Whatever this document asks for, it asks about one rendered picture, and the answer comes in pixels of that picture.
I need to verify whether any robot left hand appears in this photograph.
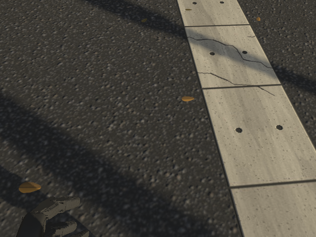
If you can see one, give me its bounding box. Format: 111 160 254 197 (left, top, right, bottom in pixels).
16 196 89 237

